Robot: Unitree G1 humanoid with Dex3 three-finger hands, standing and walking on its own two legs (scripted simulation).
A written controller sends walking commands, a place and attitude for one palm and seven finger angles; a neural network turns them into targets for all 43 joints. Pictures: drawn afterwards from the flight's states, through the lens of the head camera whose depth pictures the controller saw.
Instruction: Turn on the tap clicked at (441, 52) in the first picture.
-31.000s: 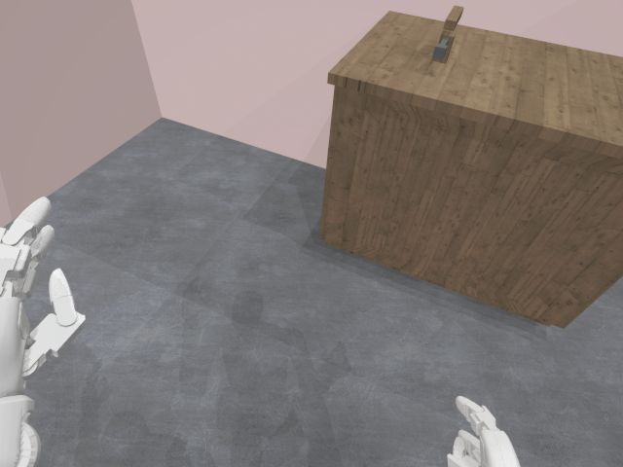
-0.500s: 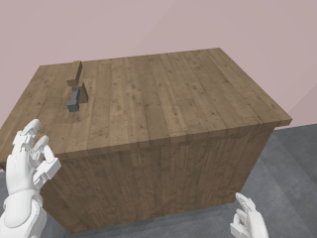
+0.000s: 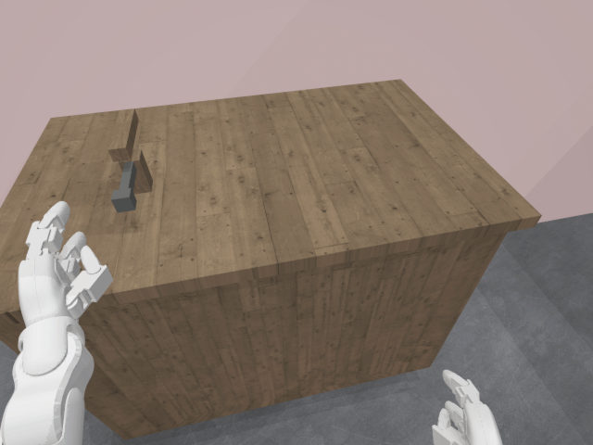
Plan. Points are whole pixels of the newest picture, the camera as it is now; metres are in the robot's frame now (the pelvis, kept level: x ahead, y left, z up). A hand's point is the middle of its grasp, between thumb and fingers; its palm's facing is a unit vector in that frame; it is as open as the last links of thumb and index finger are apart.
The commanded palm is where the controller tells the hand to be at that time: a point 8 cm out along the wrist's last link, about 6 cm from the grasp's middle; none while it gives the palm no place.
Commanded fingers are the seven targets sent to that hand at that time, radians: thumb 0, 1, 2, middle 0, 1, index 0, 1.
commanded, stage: reach beside the lever's end, fingers flat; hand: left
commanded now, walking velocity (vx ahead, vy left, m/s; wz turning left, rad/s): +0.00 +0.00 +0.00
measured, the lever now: (124, 200) +0.43 +0.34 +0.10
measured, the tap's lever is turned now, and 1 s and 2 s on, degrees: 0 0 4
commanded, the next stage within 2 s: push the lever round in 1.40 s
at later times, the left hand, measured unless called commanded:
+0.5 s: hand (102, 241) +0.32 +0.31 +0.12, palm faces +0.57 -0.82 -0.06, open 7.7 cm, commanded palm +0.28 +0.35 +0.12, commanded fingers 0.00 0.90 0.90 -0.16 -0.19 -0.16 -0.19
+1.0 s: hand (105, 215) +0.39 +0.36 +0.10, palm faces +0.58 -0.81 -0.08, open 7.9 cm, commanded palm +0.35 +0.39 +0.10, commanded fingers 0.00 0.90 0.90 -0.15 -0.15 -0.15 -0.15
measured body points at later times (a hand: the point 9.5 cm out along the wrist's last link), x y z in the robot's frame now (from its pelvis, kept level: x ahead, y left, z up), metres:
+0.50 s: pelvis +0.00 +0.00 +0.00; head +0.00 -0.01 +0.45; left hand +0.28 +0.35 +0.13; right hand +0.15 -0.25 -0.10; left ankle +0.00 +0.12 -0.73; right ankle +0.02 -0.08 -0.73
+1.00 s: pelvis +0.00 +0.01 -0.01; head +0.05 +0.01 +0.43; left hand +0.35 +0.40 +0.11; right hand +0.07 -0.27 -0.13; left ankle +0.00 +0.12 -0.73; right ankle +0.02 -0.08 -0.73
